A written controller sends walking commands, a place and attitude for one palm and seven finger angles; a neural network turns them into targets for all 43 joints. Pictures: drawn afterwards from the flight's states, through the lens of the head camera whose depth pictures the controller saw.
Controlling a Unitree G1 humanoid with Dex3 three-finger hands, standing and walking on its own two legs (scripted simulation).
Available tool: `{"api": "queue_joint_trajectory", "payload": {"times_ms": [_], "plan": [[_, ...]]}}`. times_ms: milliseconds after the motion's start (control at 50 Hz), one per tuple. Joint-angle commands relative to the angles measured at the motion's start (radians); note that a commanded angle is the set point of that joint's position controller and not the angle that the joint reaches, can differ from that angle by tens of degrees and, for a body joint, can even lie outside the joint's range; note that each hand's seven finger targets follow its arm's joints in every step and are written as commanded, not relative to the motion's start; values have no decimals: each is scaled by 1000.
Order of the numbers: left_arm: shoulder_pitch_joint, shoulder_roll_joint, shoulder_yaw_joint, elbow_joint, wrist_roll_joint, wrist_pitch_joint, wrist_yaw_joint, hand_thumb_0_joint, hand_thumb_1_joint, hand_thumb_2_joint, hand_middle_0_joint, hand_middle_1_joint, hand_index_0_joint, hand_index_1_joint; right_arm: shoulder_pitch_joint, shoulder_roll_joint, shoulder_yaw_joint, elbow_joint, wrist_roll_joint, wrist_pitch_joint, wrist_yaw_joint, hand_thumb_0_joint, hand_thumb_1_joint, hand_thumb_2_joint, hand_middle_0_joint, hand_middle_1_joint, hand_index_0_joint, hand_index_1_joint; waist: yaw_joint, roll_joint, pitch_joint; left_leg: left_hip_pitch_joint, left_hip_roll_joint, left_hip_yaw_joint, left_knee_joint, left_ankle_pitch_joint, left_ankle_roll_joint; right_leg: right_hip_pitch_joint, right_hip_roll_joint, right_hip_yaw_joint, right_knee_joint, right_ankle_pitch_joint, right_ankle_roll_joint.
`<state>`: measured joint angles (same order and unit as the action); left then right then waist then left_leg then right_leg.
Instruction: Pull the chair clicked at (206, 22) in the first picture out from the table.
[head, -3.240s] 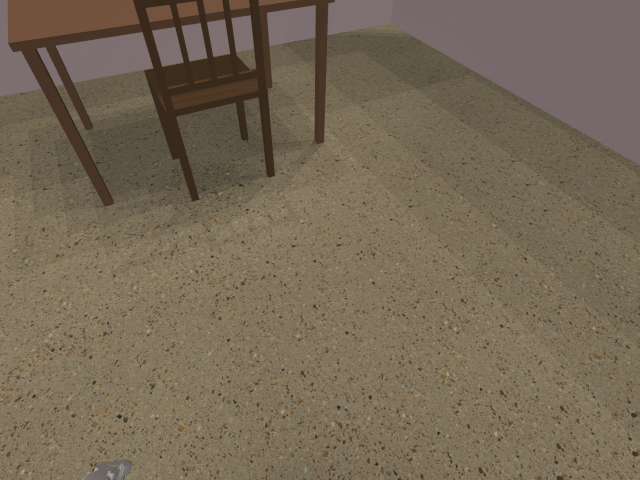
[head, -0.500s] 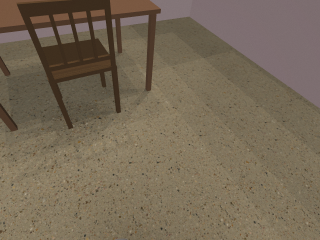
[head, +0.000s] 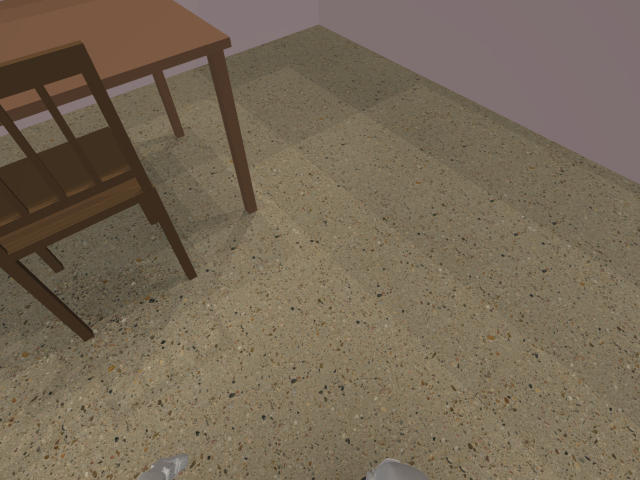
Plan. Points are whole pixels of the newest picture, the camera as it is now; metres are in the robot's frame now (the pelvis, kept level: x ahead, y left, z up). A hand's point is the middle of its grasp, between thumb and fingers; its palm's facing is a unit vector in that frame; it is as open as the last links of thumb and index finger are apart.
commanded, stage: walk to a spot facing it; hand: left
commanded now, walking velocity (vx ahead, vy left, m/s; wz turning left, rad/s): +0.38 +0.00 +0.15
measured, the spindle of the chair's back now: (31, 154) +0.77 +0.68 -0.07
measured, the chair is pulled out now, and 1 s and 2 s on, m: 0.00 0.00 0.00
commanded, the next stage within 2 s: turn to face it in 0.40 s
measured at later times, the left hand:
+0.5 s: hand out of the picture +0.09 +0.16 -0.16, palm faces +0.28 -0.95 -0.11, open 7.4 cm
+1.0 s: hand (169, 319) +0.38 +0.27 -0.12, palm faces +0.37 -0.90 -0.25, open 7.4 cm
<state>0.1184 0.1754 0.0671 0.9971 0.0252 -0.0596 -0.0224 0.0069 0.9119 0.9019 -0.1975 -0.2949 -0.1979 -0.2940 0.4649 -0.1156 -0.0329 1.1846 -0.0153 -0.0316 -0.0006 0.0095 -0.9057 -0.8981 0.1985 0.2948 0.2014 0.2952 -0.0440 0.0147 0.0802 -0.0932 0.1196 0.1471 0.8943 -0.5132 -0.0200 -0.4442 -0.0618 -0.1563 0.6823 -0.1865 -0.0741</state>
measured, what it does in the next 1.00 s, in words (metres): walks ahead, turning left: left foot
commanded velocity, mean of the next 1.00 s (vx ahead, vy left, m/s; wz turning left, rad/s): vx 0.15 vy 0.00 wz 0.45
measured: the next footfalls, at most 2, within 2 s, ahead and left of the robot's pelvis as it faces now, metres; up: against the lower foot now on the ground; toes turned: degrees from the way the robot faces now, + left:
left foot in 0.52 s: +0.32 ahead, +0.16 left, +0.00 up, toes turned +20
right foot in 1.02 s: +0.42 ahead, -0.05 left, +0.00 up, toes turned +20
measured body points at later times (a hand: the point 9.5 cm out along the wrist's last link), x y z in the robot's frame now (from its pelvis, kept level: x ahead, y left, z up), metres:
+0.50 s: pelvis +0.21 +0.03 +0.01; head +0.23 +0.06 +0.46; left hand +0.08 +0.21 -0.15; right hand +0.35 -0.18 -0.12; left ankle +0.29 +0.14 -0.71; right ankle +0.10 -0.09 -0.71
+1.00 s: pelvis +0.31 +0.04 +0.02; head +0.33 +0.03 +0.47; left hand +0.36 +0.32 -0.10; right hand +0.42 -0.18 -0.14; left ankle +0.29 +0.14 -0.71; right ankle +0.38 -0.07 -0.70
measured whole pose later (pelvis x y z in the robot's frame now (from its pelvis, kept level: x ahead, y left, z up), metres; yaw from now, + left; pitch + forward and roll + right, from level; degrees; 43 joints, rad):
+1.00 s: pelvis +0.31 +0.04 +0.02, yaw +22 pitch -1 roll +1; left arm 0.08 0.20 0.06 0.89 0.01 0.03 0.02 0.01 0.91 0.90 -0.20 -0.29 -0.20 -0.29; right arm 0.26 -0.20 -0.06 0.98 -0.02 0.02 0.00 0.01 -0.91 -0.90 0.20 0.30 0.20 0.30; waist -0.06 0.01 0.04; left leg -0.27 -0.05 -0.02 0.53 -0.25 0.03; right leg -0.35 -0.05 -0.03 0.67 -0.34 0.09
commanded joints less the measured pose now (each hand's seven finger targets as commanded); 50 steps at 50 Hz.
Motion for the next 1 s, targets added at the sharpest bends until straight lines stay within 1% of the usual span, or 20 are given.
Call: {"api": "queue_joint_trajectory", "payload": {"times_ms": [0, 40, 80, 240, 340, 400, 440, 460, 480, 500, 520, 540, 580, 640, 680, 800, 860, 920, 960, 980], "plan": [[238, 188, 35, 29, -13, 2, 30, 0, 900, 900, -200, -300, -200, -300, -101, -88, -32, -128, 4, -29, -1, 0, -900, -900, 200, 300, 200, 300, 110, -131, -78, -510, 26, -139, 484, 157, 50, 323, -344, 521, -486, -312, -87], [149, 105, 7, 16, -9, -9, 33, 0, 900, 900, -200, -300, -200, -300, -57, -61, -32, -102, -7, -7, -2, 0, -900, -900, 200, 300, 200, 300, 37, -88, -29, -421, 52, -146, 408, 251, 39, 160, -273, 310, -504, -194, -35], [169, 77, -3, 29, -5, -18, 33, 0, 900, 900, -200, -300, -200, -300, -15, -44, -27, -88, -14, 13, 2, 0, -900, -900, 200, 300, 200, 300, 12, -107, -22, -412, 44, -128, 349, 293, 22, 126, -229, 193, -514, -116, -14], [269, 84, -8, 68, -1, -39, 40, 0, 900, 900, -200, -300, -200, -300, -230, -63, -36, -185, -10, 19, 27, 0, -900, -900, 200, 300, 200, 300, 45, -73, 43, -584, 59, -111, 86, 379, -5, 286, -255, 112, -555, -28, -56], [355, 87, -17, 104, 1, -36, 46, 0, 900, 900, -200, -300, -200, -300, -376, -55, -18, -236, -9, 7, 40, 0, -900, -900, 200, 300, 200, 300, 91, -74, 57, -541, 19, -40, -141, 357, 17, 412, -258, 38, -487, 244, -39], [358, 110, -12, 109, 3, -27, 49, 0, 900, 900, -200, -300, -200, -300, -375, -73, -17, -245, -10, 3, 40, 0, -900, -900, 200, 300, 200, 300, 79, -87, 42, -460, -12, -2, -209, 310, 47, 463, -271, -8, -413, 413, -27], [341, 125, -7, 107, 2, -23, 49, 0, 900, 900, -200, -300, -200, -300, -270, -99, -25, -221, -13, -4, 30, 0, -900, -900, 200, 300, 200, 300, 27, -85, -22, -283, -64, 31, -270, 285, 74, 452, -261, -54, -228, 619, -10], [325, 134, -7, 101, -4, -21, 49, 0, 900, 900, -200, -300, -200, -300, -136, -133, -34, -185, -19, -8, 24, 0, -900, -900, 200, 300, 200, 300, -34, -54, -100, -91, -92, 36, -349, 361, 90, 400, -223, -102, -34, 638, 23], [345, 103, -8, 80, -15, -18, 44, 0, 900, 900, -200, -300, -200, -300, -6, -225, -54, -157, -27, -15, 12, 0, -900, -900, 200, 300, 200, 300, -77, 98, -224, 176, 69, -177, -397, 563, 148, 193, -128, -120, 222, 351, 78], [337, 53, -22, 41, -29, -19, 34, 0, 900, 900, -200, -300, -200, -300, 75, -328, -73, -143, -14, -18, -3, 0, -900, -900, 200, 300, 200, 300, -85, 313, -299, 354, 324, -537, -464, 926, 284, -77, 12, -72, 537, -387, 123], [263, 93, -16, 17, -20, -12, 43, 0, 900, 900, -200, -300, -200, -300, 53, -324, -68, -133, 3, -7, -11, 0, -900, -900, 200, 300, 200, 300, -75, 163, -293, 313, 343, -515, -494, 963, 323, -117, -12, 63, 637, -425, 102], [202, 79, -14, 0, -22, -3, 45, 0, 900, 900, -200, -300, -200, -300, -12, -297, -63, -154, 4, -9, -20, 0, -900, -900, 200, 300, 200, 300, -54, 77, -208, 196, 322, -485, -515, 973, 305, -151, -44, 86, 675, -360, 110], [189, 56, -2, 9, -12, 10, 40, 0, 900, 900, -200, -300, -200, -300, -142, -227, -41, -189, 2, -24, -26, 0, -900, -900, 200, 300, 200, 300, 2, 46, -99, 10, 243, -354, -539, 958, 245, -133, -86, 132, 627, -268, 132], [256, 45, 8, 17, -10, 45, 37, 0, 900, 900, -200, -300, -200, -300, -225, -198, -31, -212, 5, -25, -24, 0, -900, -900, 200, 300, 200, 300, 65, 89, -100, -132, 130, -216, -564, 927, 186, -9, -72, 124, 501, -177, 151], [262, 50, 17, 2, -8, 65, 41, 0, 900, 900, -200, -300, -200, -300, -236, -200, -43, -231, 1, -17, -19, 0, -900, -900, 200, 300, 200, 300, 74, 91, -119, -151, 117, -227, -583, 829, 193, -5, -62, 122, 469, -140, 164], [76, 86, 23, -101, -9, 86, 44, 0, 900, 900, -200, -300, -200, -300, -221, -241, -60, -248, -8, 17, -11, 0, -900, -900, 200, 300, 200, 300, 36, 102, -69, -137, 107, -357, -604, 567, 215, -65, -51, 141, 274, -140, 180], [11, 93, 17, -143, -11, 83, 45, 0, 900, 900, -200, -300, -200, -300, -204, -253, -68, -254, -13, 29, -11, 0, -900, -900, 200, 300, 200, 300, 17, 122, -75, -104, 96, -396, -561, 629, 213, -22, -15, 129, 147, -189, 175], [26, 99, 12, -161, -17, 75, 50, 0, 900, 900, -200, -300, -200, -300, -210, -268, -76, -267, -13, 38, -13, 0, -900, -900, 200, 300, 200, 300, 25, 138, -113, -90, 90, -433, -488, 763, 204, 78, 24, 122, 14, -203, 160], [73, 111, 14, -157, -20, 62, 53, 0, 900, 900, -200, -300, -200, -300, -225, -264, -77, -278, -6, 40, -12, 0, -900, -900, 200, 300, 200, 300, 55, 110, -137, -139, 62, -428, -417, 759, 165, 217, 27, 125, -176, -70, 151], [113, 142, 19, -149, -18, 51, 56, 0, 900, 900, -200, -300, -200, -300, -229, -243, -74, -284, 2, 40, -8, 0, -900, -900, 200, 300, 200, 300, 74, 44, -154, -218, 11, -390, -342, 621, 112, 351, -26, 163, -311, 65, 144]]}}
